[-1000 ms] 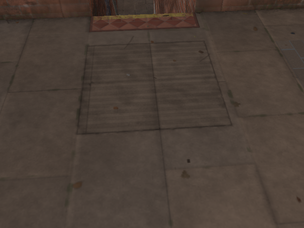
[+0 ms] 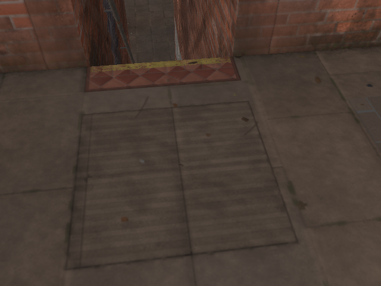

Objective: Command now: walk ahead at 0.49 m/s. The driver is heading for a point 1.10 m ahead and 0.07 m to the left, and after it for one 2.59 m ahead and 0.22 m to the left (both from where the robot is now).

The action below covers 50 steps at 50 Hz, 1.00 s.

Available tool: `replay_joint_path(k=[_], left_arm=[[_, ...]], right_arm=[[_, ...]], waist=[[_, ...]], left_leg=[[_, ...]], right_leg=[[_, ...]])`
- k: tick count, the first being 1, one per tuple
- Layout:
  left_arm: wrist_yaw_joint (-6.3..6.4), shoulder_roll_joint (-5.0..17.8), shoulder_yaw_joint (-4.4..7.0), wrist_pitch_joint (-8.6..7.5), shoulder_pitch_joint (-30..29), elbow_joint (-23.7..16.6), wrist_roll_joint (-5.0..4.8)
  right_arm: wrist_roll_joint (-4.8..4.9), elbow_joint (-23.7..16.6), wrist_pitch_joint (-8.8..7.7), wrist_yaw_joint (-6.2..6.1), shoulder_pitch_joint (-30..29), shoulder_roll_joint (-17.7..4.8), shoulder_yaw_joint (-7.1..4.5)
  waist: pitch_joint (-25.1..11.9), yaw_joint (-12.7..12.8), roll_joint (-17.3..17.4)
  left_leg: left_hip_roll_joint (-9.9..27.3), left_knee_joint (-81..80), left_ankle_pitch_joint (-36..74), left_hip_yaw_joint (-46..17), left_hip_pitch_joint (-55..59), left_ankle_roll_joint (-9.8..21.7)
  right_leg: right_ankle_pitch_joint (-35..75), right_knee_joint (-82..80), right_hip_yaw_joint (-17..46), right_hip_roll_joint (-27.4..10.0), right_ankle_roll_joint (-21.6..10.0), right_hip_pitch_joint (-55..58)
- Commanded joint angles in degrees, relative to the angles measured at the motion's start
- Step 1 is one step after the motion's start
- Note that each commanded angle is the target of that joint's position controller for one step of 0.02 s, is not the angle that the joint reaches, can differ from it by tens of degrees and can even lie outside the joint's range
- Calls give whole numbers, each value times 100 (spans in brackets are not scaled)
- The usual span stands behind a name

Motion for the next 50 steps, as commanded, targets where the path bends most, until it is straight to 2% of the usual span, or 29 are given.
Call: replay_joint_path(k=[1,5,8,10,12,13,14,15,16,17,18,19,20,21,23,25,28,32,37,40,41,42,43,44,45,46,47,48,50], left_arm=[[38,260,75,21,191,-243,71],[-34,163,35,-45,-740,-484,16],[-130,188,13,-63,-1242,-648,-43],[-209,250,17,-99,-1434,-770,-59],[-266,378,58,-150,-1289,-800,-59],[-274,488,116,-173,-961,-732,-54],[-256,699,243,-187,-198,-501,-44],[-210,1127,399,-198,983,-213,-3],[-201,1781,559,-145,1704,-68,82],[-223,1292,426,-141,1781,-42,68],[-222,945,307,-153,1223,-139,36],[-222,732,231,-139,649,-280,28],[-252,548,169,-129,269,-339,46],[-277,414,125,-142,104,-338,81],[-302,416,132,-170,216,-204,97],[-258,581,178,-186,437,-67,103],[-157,648,189,-131,718,67,86],[-82,744,198,-89,1036,209,29],[-37,789,241,21,1419,474,-22],[-6,895,295,97,1270,488,-34],[-4,942,307,124,1146,461,-27],[-7,851,270,158,1049,429,-2],[-12,689,184,156,1053,304,72],[-91,-77,-38,28,1781,288,74],[-119,268,31,-132,1594,375,-26],[-136,714,154,-215,1016,172,-180],[-97,755,164,-232,642,64,-183],[-49,709,203,-198,450,38,-89],[-17,456,222,-30,709,89,-41]], right_arm=[[10,-317,-101,-113,-235,-759,-121],[101,-216,-25,-197,232,-918,-147],[147,-88,37,-201,547,-967,-165],[152,-25,97,-211,650,-973,-182],[155,-17,158,-225,592,-1043,-216],[151,-42,190,-227,474,-1083,-225],[122,-76,221,-225,376,-1004,-192],[37,-208,217,-222,319,-778,-91],[19,-307,85,-167,918,-94,117],[125,-206,-74,-137,910,-366,71],[275,-365,-153,-115,365,-903,-72],[277,-462,-160,-138,-13,-936,-87],[196,-487,-120,-175,-202,-852,-109],[139,-478,-35,-203,-151,-769,-142],[117,-413,111,-218,54,-503,-124],[90,-510,167,-237,-144,-504,-149],[53,-748,158,-230,-827,-470,-163],[91,-967,114,-160,-1647,-366,-119],[148,-1252,49,-13,-2332,-407,-91],[151,-1266,-10,60,-2107,-574,-150],[144,-1163,-21,51,-1697,-709,-225],[136,-874,-19,19,-800,-935,-364],[83,-617,-10,-36,295,-1340,-499],[32,-472,28,-39,869,-1805,-606],[64,-494,27,-31,814,-1321,-452],[100,-563,10,-40,300,-1065,-371],[94,-698,9,-41,-263,-894,-308],[44,-738,0,-14,-600,-712,-256],[-25,-672,-31,22,-728,-516,-202]], waist=[[313,268,425],[310,-72,436],[415,-266,493],[467,-276,522],[379,-118,603],[204,104,663],[-234,488,609],[-1085,930,266],[-1892,808,-1198],[-2239,861,-1240],[-1337,742,-836],[-861,567,-414],[-478,404,-109],[-296,213,-179],[-186,63,-239],[-42,35,-136],[109,174,-84],[295,423,-112],[555,575,-122],[352,332,-231],[80,86,-313],[-431,-343,-248],[-1241,-714,195],[-2061,-423,1665],[-2221,-534,1485],[-1335,-433,1207],[-813,-237,734],[-444,-63,465],[-294,246,712]], left_leg=[[1602,-1167,417,-1185,-608,979],[1512,-1066,496,-909,-107,722],[1690,-875,340,-946,423,692],[1881,-647,352,-1031,839,642],[2014,-326,674,-1107,1087,550],[1967,51,1375,-1042,1091,470],[1683,953,2303,-803,969,337],[1332,2560,2002,-472,95,129],[336,4879,-339,-85,-2356,-332],[275,5793,-2406,-977,-3165,-266],[646,6094,-2055,-1043,-3643,-137],[976,5901,-1479,-876,-3501,-106],[1164,5515,-1079,-786,-3269,-140],[1328,5167,-806,-802,-2909,-162],[1349,4917,-548,-703,-2562,-241],[1370,4552,-179,-678,-2836,-326],[1367,3553,589,-653,-3253,-420],[1164,2248,1380,-453,-3003,-414],[1058,1541,1015,-456,-3186,-258],[865,1314,404,-303,-2534,-50],[665,1267,293,-127,-1835,45],[472,1203,358,14,-637,192],[1260,1370,483,-878,1186,528],[2663,842,-578,-3626,3333,1475],[2756,165,-979,-4588,3354,1412],[2579,82,-908,-3723,2594,1094],[2383,-55,-401,-2941,1642,921],[2154,-252,43,-2401,831,825],[1838,-601,323,-1796,60,740]], right_leg=[[928,-822,9,-239,155,-112],[1762,-2476,-216,26,201,84],[1609,-3052,-270,142,201,93],[1236,-3331,-244,188,86,49],[773,-3566,-299,288,-76,392],[616,-3684,-427,433,-175,917],[582,-3805,-572,626,-322,1918],[718,-3648,79,36,-663,3635],[113,-4020,2603,-1376,-1574,5934],[-391,-4773,3968,-1633,-1756,6138],[-401,-4814,3124,-1440,-1412,5400],[25,-4922,2265,-1196,-1210,4543],[416,-5149,1697,-936,-1106,3782],[662,-5356,1262,-704,-990,3280],[1146,-5599,829,-520,-1027,2847],[1653,-5711,556,-497,-1091,2850],[1870,-5788,317,-468,-1036,3085],[1470,-5907,42,-362,-894,3228],[1474,-5608,91,-710,-855,4107],[2441,-5104,70,-817,-721,4379],[3394,-4632,-25,-727,-646,4331],[4029,-3613,-242,-426,-509,4061],[2939,-1948,-477,-92,-308,2910],[-437,330,-499,992,116,472],[-2079,1111,424,972,2,-201],[-1725,1308,369,636,-106,-638],[-1134,1051,173,294,-131,-485],[-752,703,93,95,-116,-219],[-382,254,115,-120,-99,428]])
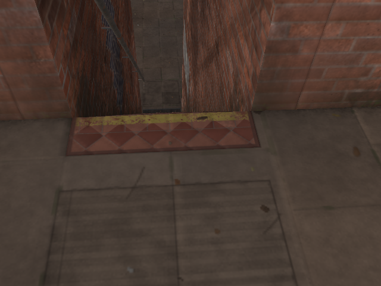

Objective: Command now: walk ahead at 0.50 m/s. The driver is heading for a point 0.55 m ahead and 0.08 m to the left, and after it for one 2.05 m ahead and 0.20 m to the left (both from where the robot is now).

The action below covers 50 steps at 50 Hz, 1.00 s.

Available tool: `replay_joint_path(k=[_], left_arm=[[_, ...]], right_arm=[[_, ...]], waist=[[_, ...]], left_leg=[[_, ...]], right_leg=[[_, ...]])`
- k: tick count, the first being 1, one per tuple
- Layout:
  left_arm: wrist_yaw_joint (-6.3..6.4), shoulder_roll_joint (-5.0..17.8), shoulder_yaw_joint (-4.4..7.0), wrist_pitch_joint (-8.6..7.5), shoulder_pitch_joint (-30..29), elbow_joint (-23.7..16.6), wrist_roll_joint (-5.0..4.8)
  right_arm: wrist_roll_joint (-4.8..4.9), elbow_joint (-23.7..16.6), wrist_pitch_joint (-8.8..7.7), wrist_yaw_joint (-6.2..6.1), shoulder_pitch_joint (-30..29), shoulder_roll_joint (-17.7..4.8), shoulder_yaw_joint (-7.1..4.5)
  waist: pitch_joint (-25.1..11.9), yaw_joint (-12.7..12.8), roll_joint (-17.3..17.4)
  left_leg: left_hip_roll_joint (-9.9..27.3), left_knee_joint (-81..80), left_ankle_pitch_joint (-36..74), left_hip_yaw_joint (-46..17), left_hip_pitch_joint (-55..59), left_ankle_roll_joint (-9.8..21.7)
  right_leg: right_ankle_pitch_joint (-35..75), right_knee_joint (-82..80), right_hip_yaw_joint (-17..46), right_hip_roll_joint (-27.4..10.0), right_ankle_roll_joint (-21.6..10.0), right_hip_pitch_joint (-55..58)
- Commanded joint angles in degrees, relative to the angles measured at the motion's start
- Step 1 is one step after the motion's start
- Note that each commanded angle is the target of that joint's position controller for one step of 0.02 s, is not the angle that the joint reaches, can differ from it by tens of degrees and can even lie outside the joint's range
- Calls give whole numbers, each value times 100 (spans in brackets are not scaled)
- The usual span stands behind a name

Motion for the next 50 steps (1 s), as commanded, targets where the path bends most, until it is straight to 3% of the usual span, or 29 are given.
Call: replay_joint_path(k=[1,4,6,10,15,18,19,20,21,22,23,24,25,26,27,30,33,35,37,40,43,44,45,46,47,48,49,50], left_arm=[[56,294,134,61,308,-266,26],[84,326,168,133,-178,-453,83],[74,306,175,121,-602,-589,110],[-6,177,119,71,-1353,-786,77],[-164,187,57,11,-2108,-1066,13],[-252,339,88,-47,-2003,-1129,1],[-253,460,145,-62,-1687,-1058,8],[-235,633,251,-67,-1001,-851,30],[-190,958,399,-65,52,-539,58],[-145,1550,537,-44,921,-390,177],[-170,1342,458,-21,1037,-323,107],[-164,941,329,-34,628,-398,75],[-142,703,258,-37,132,-527,96],[-158,526,193,-55,-291,-570,131],[-173,344,141,-98,-531,-578,172],[-159,368,158,-161,-468,-401,228],[-54,542,211,-173,-283,-278,264],[16,552,192,-147,-371,-284,288],[103,629,188,-94,-484,-322,259],[225,764,211,29,-198,-220,175],[277,933,286,202,-227,-216,60],[330,1011,318,256,-356,-263,-7],[378,1043,332,301,-427,-333,-11],[401,1041,333,352,-511,-390,-14],[378,1002,308,344,-314,-440,55],[292,420,142,274,-98,-643,347],[186,352,68,171,276,-750,216],[108,705,147,121,-122,-775,45]], right_arm=[[-39,-139,-94,12,129,-465,-76],[-29,12,-103,-93,427,-725,-136],[-13,88,-62,-164,632,-752,-135],[43,207,-14,-226,950,-806,-128],[89,458,93,-249,1393,-869,-163],[114,503,166,-281,1313,-962,-220],[117,476,186,-286,1186,-1015,-237],[120,442,214,-285,1036,-990,-225],[77,371,223,-282,1000,-821,-156],[-5,246,150,-244,1517,-297,9],[66,327,0,-196,1653,-116,87],[242,256,-103,-168,1204,-700,-66],[325,128,-137,-173,745,-808,-90],[280,109,-100,-213,538,-741,-109],[220,139,-5,-255,561,-693,-164],[214,232,232,-276,845,-346,-166],[175,64,291,-284,420,-381,-220],[109,-45,262,-249,200,-362,-233],[39,-219,236,-174,-165,-245,-179],[7,-528,277,-52,-693,-139,-113],[17,-768,335,51,-697,-323,-167],[-6,-826,333,82,-601,-441,-205],[-25,-843,315,113,-437,-568,-248],[-9,-731,276,116,132,-775,-357],[-25,-659,254,22,603,-1194,-502],[1,-659,314,-132,778,-1744,-602],[-84,-850,308,-124,752,-1744,-547],[-62,-1010,338,-117,609,-1412,-482]], waist=[[-359,132,665],[-87,95,504],[-10,-9,455],[139,-240,500],[389,-467,502],[290,-270,618],[92,-67,693],[-309,314,676],[-1001,720,491],[-1968,678,-677],[-2491,627,-1451],[-1757,649,-939],[-1115,536,-576],[-665,336,-167],[-427,141,-217],[-186,-85,-303],[27,-49,-139],[122,-80,-132],[147,-22,-178],[112,198,-145],[-14,121,-262],[-86,18,-288],[-257,-117,-283],[-579,-417,-148],[-976,-599,324],[-1522,-172,1536],[-2598,-86,1580],[-2485,-334,778]], left_leg=[[1440,-1663,582,-1591,829,938],[1451,-1890,968,-1300,832,1018],[1428,-1931,1083,-1165,1050,955],[1272,-1975,971,-805,1257,767],[1568,-1682,968,-800,2061,752],[1763,-1257,1647,-840,2416,629],[1722,-914,2454,-774,2409,558],[1502,-135,3340,-575,2267,438],[1170,1157,3173,-337,1557,253],[429,3455,974,-48,-553,-118],[-167,4701,-2362,-676,-1808,-221],[219,5238,-2239,-1109,-2382,-80],[524,5155,-1733,-976,-2444,13],[780,4760,-1252,-876,-2186,7],[963,4378,-948,-924,-1867,7],[1017,4052,-515,-985,-1491,-45],[948,3442,247,-1191,-2121,-122],[806,2732,808,-1075,-2042,-192],[716,1901,1346,-604,-1599,-227],[620,1311,1494,-253,-1476,-238],[490,1028,682,-125,-1481,-81],[388,898,256,-45,-1404,-18],[207,734,31,86,-1020,79],[-19,225,391,149,-316,209],[189,-95,1999,-431,836,454],[1494,506,5086,-2198,2361,1114],[2459,81,4731,-4322,3502,2349],[2164,-164,3880,-3775,3206,2091]], right_leg=[[505,-168,198,-526,0,-796],[1129,-869,154,-594,164,-1309],[1694,-1505,134,-584,240,-1617],[2562,-2795,-61,-375,247,-1460],[2271,-3582,-144,-211,155,-1577],[1682,-3846,-206,-80,-63,-1169],[1532,-3911,-338,79,-157,-612],[1575,-4028,-516,288,-291,367],[1730,-3882,-280,92,-518,1956],[1419,-3938,1934,-1413,-1276,4295],[687,-4953,4027,-2046,-1767,4967],[293,-5056,3424,-1878,-1434,4373],[497,-5153,2508,-1695,-1177,3502],[853,-5398,1838,-1463,-1018,2607],[1079,-5611,1336,-1244,-871,2053],[1581,-6021,544,-1075,-841,1412],[2072,-6142,53,-1089,-816,1605],[3187,-6024,-478,-956,-699,1576],[3855,-5885,-1019,-775,-543,1407],[4247,-5565,-1205,-926,-532,1836],[4788,-4950,-1190,-1195,-482,2507],[5141,-4586,-1140,-1274,-413,2663],[5597,-4020,-1118,-1300,-344,2680],[5425,-3103,-1226,-1081,-159,2630],[4171,-1755,-1302,-677,189,1926],[-579,23,-1289,166,568,188],[-2396,1606,-64,898,722,-1045],[-1883,1720,480,532,602,-1350]])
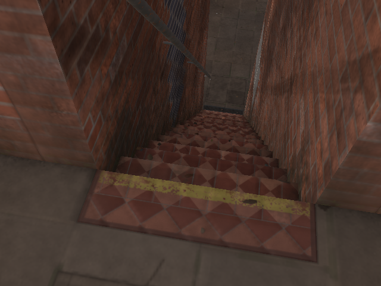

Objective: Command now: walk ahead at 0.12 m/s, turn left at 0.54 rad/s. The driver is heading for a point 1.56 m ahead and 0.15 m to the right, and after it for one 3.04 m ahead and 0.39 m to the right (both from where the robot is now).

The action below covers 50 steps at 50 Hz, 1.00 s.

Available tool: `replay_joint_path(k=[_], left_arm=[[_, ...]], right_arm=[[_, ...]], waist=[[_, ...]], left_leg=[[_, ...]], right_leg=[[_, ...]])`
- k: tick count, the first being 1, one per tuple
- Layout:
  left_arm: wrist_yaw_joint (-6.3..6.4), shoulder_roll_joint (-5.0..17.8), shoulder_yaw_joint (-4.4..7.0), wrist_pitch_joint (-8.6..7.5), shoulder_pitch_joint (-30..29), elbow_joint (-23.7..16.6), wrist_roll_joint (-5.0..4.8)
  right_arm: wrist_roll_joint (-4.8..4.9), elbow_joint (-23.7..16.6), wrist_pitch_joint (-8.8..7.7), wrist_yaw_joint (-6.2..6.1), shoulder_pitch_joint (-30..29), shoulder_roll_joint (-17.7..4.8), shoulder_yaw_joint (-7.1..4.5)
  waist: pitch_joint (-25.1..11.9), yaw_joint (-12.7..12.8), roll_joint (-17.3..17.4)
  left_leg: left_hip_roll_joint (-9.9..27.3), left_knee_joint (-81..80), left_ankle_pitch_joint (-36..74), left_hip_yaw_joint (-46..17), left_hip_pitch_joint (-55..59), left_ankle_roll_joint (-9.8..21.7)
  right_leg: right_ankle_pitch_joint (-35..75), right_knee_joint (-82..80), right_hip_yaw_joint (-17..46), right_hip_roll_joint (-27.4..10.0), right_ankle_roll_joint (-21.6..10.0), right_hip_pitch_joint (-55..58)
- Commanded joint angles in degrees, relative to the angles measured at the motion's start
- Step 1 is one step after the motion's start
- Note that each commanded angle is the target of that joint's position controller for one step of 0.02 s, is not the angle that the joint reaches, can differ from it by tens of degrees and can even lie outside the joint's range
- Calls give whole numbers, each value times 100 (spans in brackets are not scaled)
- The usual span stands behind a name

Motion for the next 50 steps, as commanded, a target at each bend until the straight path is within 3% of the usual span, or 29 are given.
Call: replay_joint_path(k=[1,8,9,10,11,12,13,14,16,20,21,22,23,24,25,26,27,29,30,31,32,33,34,35,36,37,39,40,50], left_arm=[[-104,653,82,-159,140,-580,-146],[82,458,107,159,-86,-737,37],[-109,390,-43,92,973,-553,502],[22,600,172,157,-144,-718,47],[62,578,105,164,-369,-867,-5],[91,547,104,158,-353,-866,-11],[-133,446,-65,103,517,-662,414],[-214,592,9,129,590,-537,427],[16,599,59,88,-486,-1015,-103],[-95,483,63,21,138,-824,-72],[-347,525,6,-79,323,-811,204],[-204,505,72,-7,429,-853,140],[-147,1255,192,43,219,-927,166],[-294,1475,350,-211,178,-1112,353],[-168,929,169,-91,153,-954,265],[-294,1030,244,-324,-87,-1194,259],[-169,820,148,-157,-193,-1035,41],[-343,401,50,-442,-817,-1422,-7],[-218,324,-24,-157,-431,-1074,-23],[-174,395,14,-16,-155,-1022,-75],[-390,581,9,-298,-611,-1327,-87],[-531,559,16,-338,-613,-1275,-126],[-388,673,46,-38,94,-971,-48],[-660,681,14,-161,-266,-1097,-141],[-476,560,-30,-59,471,-897,-34],[-620,93,-149,-195,468,-1060,-130],[-441,587,-56,-120,9,-1106,152],[-535,706,25,-207,-431,-1375,-126],[-270,360,-63,217,-228,-1060,67]], right_arm=[[67,-402,25,-117,742,-1018,-268],[64,-633,171,-265,375,-960,-256],[-300,-624,-252,-67,696,-735,-161],[76,-699,41,-202,194,-969,-280],[144,-755,163,-288,339,-1010,-268],[91,-741,229,-342,425,-1010,-252],[-224,-787,-230,-101,703,-754,-157],[-131,-808,-425,-20,670,-759,-194],[92,-803,174,-276,508,-873,-178],[31,-845,439,-338,476,-727,-54],[-5,-717,5,-36,758,-389,129],[28,-659,201,-172,760,-612,39],[54,-749,225,-203,941,-407,33],[-173,-982,7,-82,698,-627,33],[18,-957,116,-219,132,-1090,-203],[-277,-813,-39,-299,460,-845,-121],[31,-738,193,-330,585,-908,-211],[-443,-575,-101,-285,1002,-532,-80],[176,-597,170,-278,838,-366,-62],[226,-738,226,-270,506,-89,87],[-221,-507,32,-19,998,-3,138],[-201,-431,-1,178,982,125,145],[214,-725,160,-11,359,-132,51],[62,-530,-14,157,685,-383,24],[164,-789,125,-69,514,-653,-38],[216,-901,-163,63,392,-848,-1],[82,-676,201,-118,457,-769,-73],[47,-820,-90,82,326,-804,-69],[-10,-547,260,-249,494,-421,69]], waist=[[-2035,-316,259],[-1205,62,422],[-1341,272,1029],[-1044,23,516],[-1131,-95,407],[-1187,-119,485],[-976,57,787],[-863,-33,661],[-1099,-269,697],[-1115,-3,868],[-475,86,-453],[-1034,146,838],[-918,-360,-464],[-428,222,-1994],[-720,111,-629],[-524,125,-1047],[-653,-141,-395],[-524,-212,-851],[-682,-261,-349],[-766,1,-420],[-609,-166,-473],[-552,-115,-510],[-769,132,-1080],[-474,-112,-192],[-965,117,-946],[-1393,187,442],[-1247,138,-3],[-774,-30,313],[-436,23,121]], left_leg=[[1956,-1060,2815,-2896,3609,1590],[1106,-1540,1236,-2217,1470,1013],[1043,-2090,7,-2245,1133,1079],[980,-1643,13,-2187,1302,888],[987,-1617,14,-2249,1372,841],[1050,-1618,-90,-2353,1419,826],[1209,-2034,-976,-2468,1132,1023],[1256,-2056,-1325,-2698,1093,955],[1023,-1521,-456,-2405,1521,703],[991,-1234,-147,-2486,1547,540],[1318,-1606,-977,-3135,671,841],[663,-861,-1088,-2316,866,153],[-190,-67,-1607,-1137,450,-274],[-605,753,-2645,-1056,-885,-696],[-61,1592,-2444,-1103,-44,-681],[-398,2545,-2381,-921,-507,-820],[71,2294,-2072,-1014,-238,-829],[-145,3572,-1912,-723,41,-977],[353,1966,-1630,-783,-52,-941],[311,1150,-1607,-468,199,-970],[438,1114,-1303,-72,771,-1240],[521,375,-1537,-26,1263,-1368],[172,-836,-632,6,1466,-1040],[352,-1024,17,213,1783,-1092],[679,-1381,1025,-769,2373,-656],[935,-699,1904,-433,2763,-92],[891,-407,1668,-814,2311,9],[656,-734,566,-519,1657,-167],[644,-671,107,-612,1663,-341]], right_leg=[[-33,2188,1076,97,21,-2469],[982,-137,947,52,105,-1571],[1279,73,774,-98,246,-1036],[1291,-511,934,-39,178,-1478],[1356,-741,932,3,186,-1485],[1399,-845,984,-4,184,-1406],[1528,-579,750,-160,300,-1250],[1439,-631,812,-282,350,-1159],[1308,-1530,886,-57,122,-1090],[1875,-3062,621,95,-123,-129],[2050,-3381,237,137,-138,305],[2611,-3887,1214,-595,-466,938],[3496,-3933,2119,-1473,-1046,868],[2623,-4693,3141,-2127,-2553,863],[3438,-4313,2977,-2156,-1979,533],[2682,-4805,2525,-1671,-2055,484],[3716,-4177,2284,-1674,-1549,671],[2949,-4633,1749,-1180,-1566,93],[4079,-4137,1401,-1068,-1296,748],[4986,-3858,1152,-888,-1206,1098],[3486,-3974,971,-682,-1139,360],[2524,-3844,1100,-658,-987,-17],[4109,-3703,1285,-785,-1207,538],[3242,-3566,1413,-831,-1088,146],[4109,-3488,1420,-799,-866,301],[2891,-3344,1184,-480,-474,221],[3169,-3213,685,-230,-306,411],[2859,-3102,538,-79,-356,294],[2675,-3224,712,-190,-306,243]])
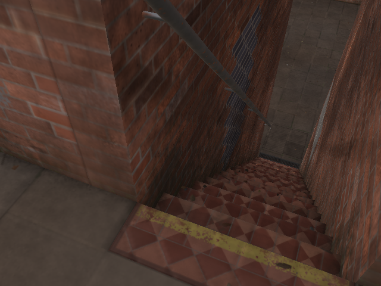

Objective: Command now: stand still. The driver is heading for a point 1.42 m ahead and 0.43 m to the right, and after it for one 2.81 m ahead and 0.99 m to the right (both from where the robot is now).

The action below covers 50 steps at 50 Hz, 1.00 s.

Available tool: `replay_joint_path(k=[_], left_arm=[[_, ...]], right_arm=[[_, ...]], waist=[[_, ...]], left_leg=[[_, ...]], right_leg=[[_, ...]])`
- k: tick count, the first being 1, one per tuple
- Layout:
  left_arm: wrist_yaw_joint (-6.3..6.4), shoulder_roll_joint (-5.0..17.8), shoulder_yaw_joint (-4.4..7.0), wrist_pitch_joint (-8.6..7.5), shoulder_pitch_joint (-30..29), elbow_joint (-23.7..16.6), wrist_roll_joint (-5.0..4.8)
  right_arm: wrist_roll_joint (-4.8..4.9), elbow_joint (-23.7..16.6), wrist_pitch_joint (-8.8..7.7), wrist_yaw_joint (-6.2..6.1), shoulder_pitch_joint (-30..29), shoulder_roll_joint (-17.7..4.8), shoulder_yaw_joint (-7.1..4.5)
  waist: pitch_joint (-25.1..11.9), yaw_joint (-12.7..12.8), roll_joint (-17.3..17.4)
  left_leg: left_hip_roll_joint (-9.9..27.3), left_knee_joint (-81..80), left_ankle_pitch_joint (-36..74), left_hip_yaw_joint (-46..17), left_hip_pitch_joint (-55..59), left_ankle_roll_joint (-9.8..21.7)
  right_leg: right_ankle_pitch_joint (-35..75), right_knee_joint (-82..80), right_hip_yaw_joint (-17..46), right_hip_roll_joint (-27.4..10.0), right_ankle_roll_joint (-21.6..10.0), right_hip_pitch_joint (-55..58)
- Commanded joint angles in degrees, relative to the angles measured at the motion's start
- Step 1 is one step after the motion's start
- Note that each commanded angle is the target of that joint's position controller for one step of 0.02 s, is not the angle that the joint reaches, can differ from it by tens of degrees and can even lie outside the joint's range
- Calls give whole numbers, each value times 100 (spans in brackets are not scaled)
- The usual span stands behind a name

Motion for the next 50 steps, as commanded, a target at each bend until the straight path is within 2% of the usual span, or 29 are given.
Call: replay_joint_path(k=[1,3,4,6,8,10,12,13,21,22,23,24,25,26,27,28,29,30,32,36,39,40,41,42,43,46,48,49,50], left_arm=[[-107,1074,325,-288,-285,-487,-114],[-203,859,315,-427,-260,-367,-65],[-47,398,161,-257,-98,-250,21],[45,525,184,-162,0,-230,-11],[-184,959,332,-420,-259,-362,-136],[-9,486,167,-185,-10,-231,29],[-137,1027,325,-348,-186,-402,-183],[-25,607,195,-220,-65,-207,28],[155,608,149,-120,128,45,2],[-23,1176,330,-288,-166,-240,-97],[-84,1145,360,-360,-205,-176,-56],[61,389,137,-235,97,67,40],[121,365,123,-183,251,133,5],[159,469,148,-159,249,167,-29],[-14,1101,334,-307,-161,-183,-143],[100,504,174,-209,56,138,22],[-52,960,304,-309,-5,-67,-97],[73,446,162,-204,123,187,7],[159,497,161,-143,261,269,-17],[232,620,197,-97,323,392,-106],[200,428,163,-357,289,330,-167],[74,861,309,-575,513,301,308],[98,299,215,-581,189,317,-219],[55,603,264,-731,577,280,266],[63,209,230,-677,727,551,-280],[-1,1394,546,-604,2367,1007,-284],[-27,870,369,-627,2254,953,-78],[31,283,130,-795,2436,898,601],[-11,626,246,-672,1989,920,-76]], right_arm=[[60,-493,-357,202,-170,-1119,-310],[46,-445,-562,387,-361,-896,-284],[-23,-310,-356,170,-214,-404,-129],[-3,-283,-185,-1,-19,-528,-151],[89,-453,-509,323,-333,-1052,-321],[-23,-356,-192,60,-145,-431,-126],[127,-479,-385,238,-192,-1029,-286],[-23,-323,-226,89,-216,-610,-175],[-9,-114,-46,-137,-46,-579,-133],[51,-275,-290,115,-134,-1190,-325],[20,-220,-424,215,-248,-1183,-364],[-45,-60,-275,46,-188,-350,-115],[-10,-17,-205,-34,0,-269,-87],[23,48,-161,-89,74,-419,-122],[83,-223,-354,125,-193,-1133,-335],[-34,58,-234,-15,-105,-529,-167],[49,-122,-376,174,-73,-976,-303],[-13,101,-239,16,-44,-442,-152],[8,176,-143,-106,140,-471,-141],[98,324,-60,-201,311,-730,-214],[174,449,-288,-171,708,-832,-234],[-264,453,-541,-49,947,-1094,-303],[195,533,-475,-91,625,-1098,-324],[-122,174,-571,-56,114,-912,-231],[270,326,-485,-64,-68,-951,-246],[181,13,-647,-97,-251,-490,-123],[332,-7,-705,-37,-264,-595,-176],[-684,224,-768,42,-96,-337,-83],[301,-57,-732,57,-525,-562,-221]], waist=[[197,-19,87],[43,64,157],[-242,26,234],[-439,-8,95],[-225,30,41],[-473,-3,119],[-69,0,-52],[-382,10,116],[-136,-4,42],[240,-19,31],[79,14,94],[-213,59,184],[-315,17,89],[-282,4,33],[-64,2,-17],[-349,25,115],[3,8,-5],[-292,19,109],[-323,-7,39],[288,-64,171],[713,-158,554],[731,-139,603],[750,-60,1139],[484,166,463],[741,334,1259],[116,740,-1418],[245,487,-621],[-82,748,-835],[616,324,-348]], left_leg=[[234,-741,319,-326,-298,377],[274,-946,-128,-397,-346,332],[338,-651,967,-384,-60,253],[291,-443,1727,-311,243,227],[241,-744,479,-318,-64,303],[287,-489,1456,-311,200,241],[200,-654,728,-274,-53,295],[294,-530,1224,-330,154,261],[226,-538,1125,-261,59,173],[120,-803,344,-203,-268,411],[179,-936,109,-255,-222,482],[289,-688,795,-292,-47,274],[232,-589,1210,-225,61,202],[223,-553,1407,-218,122,161],[143,-739,697,-197,-129,379],[256,-610,1094,-248,87,233],[143,-882,420,-192,-187,409],[255,-655,1047,-244,82,234],[218,-572,1420,-199,179,168],[176,-791,-1919,-346,-371,458],[812,-1255,-2747,-1352,-375,930],[1468,-1955,-2858,-2074,-283,1497],[1345,-1842,-2590,-2184,-234,1305],[1625,-2111,-2606,-2060,-739,1583],[967,-1520,-1619,-1509,-1016,1042],[-270,2036,-639,277,-2803,49],[153,3722,-1304,-273,-4067,261],[171,4073,-963,-695,-3961,592],[480,3639,-501,-205,-4485,531]], right_leg=[[376,-496,33,-11,-246,-367],[206,-699,106,-90,-184,-144],[1141,-472,284,-266,-157,162],[1634,-356,245,-249,-176,172],[656,-615,137,-120,-170,-91],[1413,-419,273,-264,-152,158],[747,-545,113,-96,-175,-208],[1199,-449,276,-263,-154,71],[1045,-475,240,-223,-89,-20],[328,-650,105,-58,-279,-410],[149,-734,103,-76,-308,-312],[876,-538,243,-252,-157,120],[1240,-487,251,-246,-140,193],[1381,-465,234,-233,-128,159],[732,-594,131,-91,-298,-177],[1102,-502,250,-250,-180,154],[461,-739,144,-89,-306,-192],[1056,-554,252,-246,-179,153],[1364,-494,228,-223,-150,167],[-1701,-335,35,50,-345,-632],[-1660,247,-10,28,-475,-1289],[-1199,177,-126,57,-534,-979],[-743,660,-208,119,-537,-1174],[-588,-204,-459,222,-654,144],[-318,-178,-77,75,-714,232],[835,-1609,3069,-1711,-1716,2332],[1206,-1552,3228,-2049,-1856,2751],[239,-1930,2592,-1941,-1883,2784],[1241,-1837,2404,-1722,-1524,2567]])
Keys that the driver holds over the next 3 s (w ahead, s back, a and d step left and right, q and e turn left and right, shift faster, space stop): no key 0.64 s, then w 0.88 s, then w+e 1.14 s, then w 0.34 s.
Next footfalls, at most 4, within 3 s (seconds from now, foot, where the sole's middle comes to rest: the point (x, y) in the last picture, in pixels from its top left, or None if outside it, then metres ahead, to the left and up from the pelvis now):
1.26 left None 0.35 0.13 -0.77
1.80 right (225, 277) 0.56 -0.09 -0.77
2.34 left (187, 245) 0.67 0.04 -0.77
2.66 right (247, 273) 0.57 -0.17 -0.77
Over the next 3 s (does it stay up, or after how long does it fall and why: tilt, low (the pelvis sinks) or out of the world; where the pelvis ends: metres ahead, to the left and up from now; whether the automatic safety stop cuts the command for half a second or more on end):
stays up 0.65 -0.13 -0.03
